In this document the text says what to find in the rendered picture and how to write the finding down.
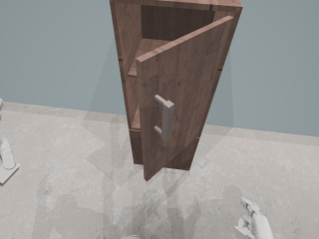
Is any handle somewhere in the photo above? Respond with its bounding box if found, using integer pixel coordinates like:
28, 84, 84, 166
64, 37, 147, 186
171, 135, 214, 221
154, 95, 174, 141

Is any robot left hand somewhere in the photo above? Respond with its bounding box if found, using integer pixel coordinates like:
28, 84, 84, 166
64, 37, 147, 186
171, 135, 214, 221
0, 98, 20, 186

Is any cupboard door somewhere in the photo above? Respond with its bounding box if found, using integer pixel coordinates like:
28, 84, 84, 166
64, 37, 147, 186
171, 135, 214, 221
136, 15, 234, 182

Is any robot right hand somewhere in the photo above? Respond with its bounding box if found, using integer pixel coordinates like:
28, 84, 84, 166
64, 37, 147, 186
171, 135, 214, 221
234, 197, 274, 239

